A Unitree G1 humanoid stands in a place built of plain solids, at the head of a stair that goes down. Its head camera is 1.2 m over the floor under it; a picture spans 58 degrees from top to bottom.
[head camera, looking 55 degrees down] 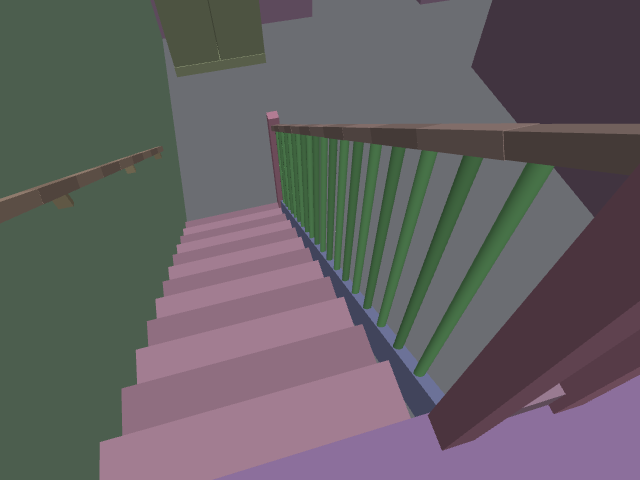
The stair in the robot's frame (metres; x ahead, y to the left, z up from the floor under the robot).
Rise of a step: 0.17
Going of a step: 0.21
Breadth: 0.90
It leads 16 degrees to the left of straight ahead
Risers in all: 13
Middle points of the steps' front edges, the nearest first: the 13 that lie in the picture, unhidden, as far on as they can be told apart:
0.16 0.16 0.00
0.36 0.21 -0.17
0.57 0.27 -0.35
0.77 0.33 -0.52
0.98 0.38 -0.69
1.18 0.44 -0.86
1.39 0.50 -1.04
1.60 0.56 -1.21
1.80 0.62 -1.38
2.01 0.67 -1.56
2.21 0.73 -1.73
2.42 0.79 -1.90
2.62 0.85 -2.08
